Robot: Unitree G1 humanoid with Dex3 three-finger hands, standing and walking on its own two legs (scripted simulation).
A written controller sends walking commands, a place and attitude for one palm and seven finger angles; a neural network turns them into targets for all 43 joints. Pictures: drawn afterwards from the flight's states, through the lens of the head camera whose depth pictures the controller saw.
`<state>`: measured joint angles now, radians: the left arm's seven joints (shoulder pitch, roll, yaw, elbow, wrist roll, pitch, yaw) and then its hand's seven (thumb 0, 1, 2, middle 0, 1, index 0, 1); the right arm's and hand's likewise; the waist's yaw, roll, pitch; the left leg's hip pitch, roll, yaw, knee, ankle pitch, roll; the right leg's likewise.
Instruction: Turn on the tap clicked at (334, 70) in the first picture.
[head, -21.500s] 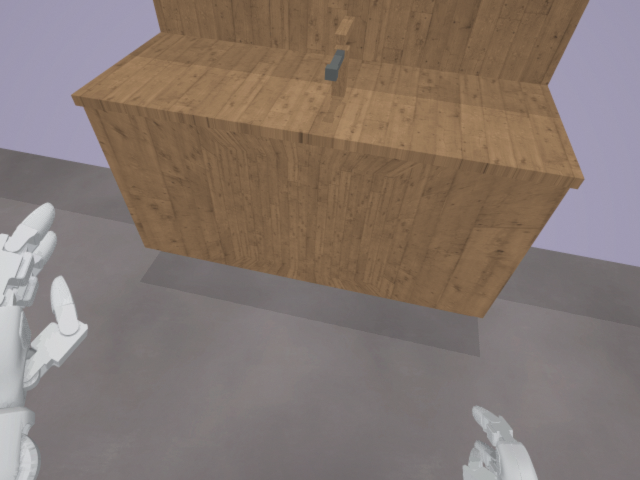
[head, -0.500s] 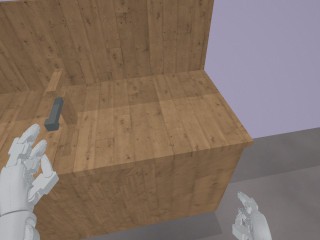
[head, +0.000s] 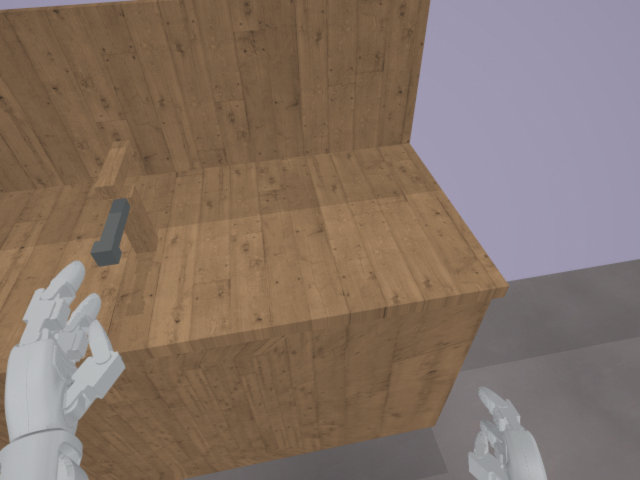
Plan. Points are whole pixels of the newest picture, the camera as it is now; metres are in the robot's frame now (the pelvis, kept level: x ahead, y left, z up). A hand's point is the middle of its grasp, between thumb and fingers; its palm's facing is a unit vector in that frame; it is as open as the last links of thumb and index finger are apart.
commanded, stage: turn the palm inward beside the body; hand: left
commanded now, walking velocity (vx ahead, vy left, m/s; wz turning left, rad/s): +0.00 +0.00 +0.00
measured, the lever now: (106, 252) +0.37 +0.37 +0.09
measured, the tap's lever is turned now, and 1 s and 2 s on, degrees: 0 0 0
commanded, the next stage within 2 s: reach beside the lever's end, fingers flat in 0.30 s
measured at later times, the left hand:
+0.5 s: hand (122, 361) +0.18 +0.22 +0.14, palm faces +0.49 -0.87 -0.11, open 7.4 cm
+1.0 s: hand (109, 321) +0.23 +0.27 +0.13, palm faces +0.53 -0.84 -0.11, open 7.4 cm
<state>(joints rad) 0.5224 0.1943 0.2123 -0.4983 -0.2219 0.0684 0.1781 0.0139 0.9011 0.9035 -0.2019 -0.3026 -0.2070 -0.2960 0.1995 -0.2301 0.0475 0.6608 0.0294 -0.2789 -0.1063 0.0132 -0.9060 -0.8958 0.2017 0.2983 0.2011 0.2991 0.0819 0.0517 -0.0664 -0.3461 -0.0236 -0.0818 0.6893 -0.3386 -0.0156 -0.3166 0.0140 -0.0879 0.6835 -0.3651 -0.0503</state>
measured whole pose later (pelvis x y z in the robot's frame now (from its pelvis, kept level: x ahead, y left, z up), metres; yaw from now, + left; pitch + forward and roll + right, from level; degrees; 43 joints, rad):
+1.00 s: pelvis +0.00 +0.00 +0.00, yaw -1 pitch +1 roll +0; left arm 0.28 0.24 0.34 -0.18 -0.24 0.02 0.14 0.01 0.90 0.90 -0.20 -0.29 -0.20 -0.29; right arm 0.19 -0.24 0.03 0.71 0.03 -0.26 -0.12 0.01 -0.91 -0.90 0.20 0.30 0.20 0.30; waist 0.06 0.05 -0.04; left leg -0.34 -0.02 -0.07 0.64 -0.32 -0.02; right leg -0.32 0.02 -0.08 0.64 -0.34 -0.05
